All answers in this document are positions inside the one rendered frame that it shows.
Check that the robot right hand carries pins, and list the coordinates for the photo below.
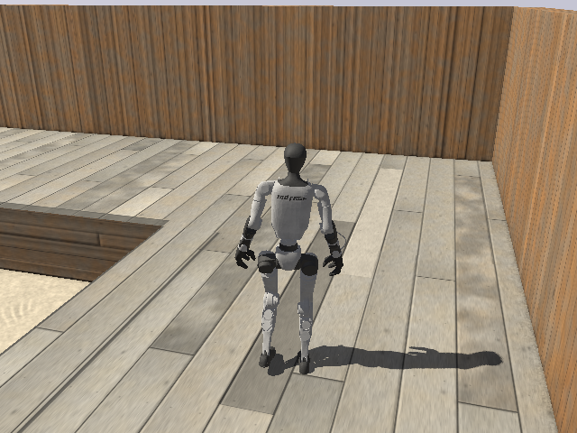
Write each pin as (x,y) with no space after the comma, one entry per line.
(338,262)

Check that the left robot forearm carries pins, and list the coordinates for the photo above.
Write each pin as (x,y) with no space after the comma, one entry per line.
(247,237)

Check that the right robot forearm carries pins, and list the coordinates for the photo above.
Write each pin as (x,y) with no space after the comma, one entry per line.
(333,243)

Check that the robot left hand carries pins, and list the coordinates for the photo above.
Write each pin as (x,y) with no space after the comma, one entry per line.
(239,255)

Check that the right robot upper arm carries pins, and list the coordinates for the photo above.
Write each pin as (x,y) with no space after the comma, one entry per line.
(324,208)

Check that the left robot upper arm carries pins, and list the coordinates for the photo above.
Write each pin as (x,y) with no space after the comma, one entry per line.
(258,204)

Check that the robot torso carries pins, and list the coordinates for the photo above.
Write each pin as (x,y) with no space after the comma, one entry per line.
(290,213)

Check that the robot head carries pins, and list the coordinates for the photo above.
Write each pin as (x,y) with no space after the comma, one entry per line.
(295,155)

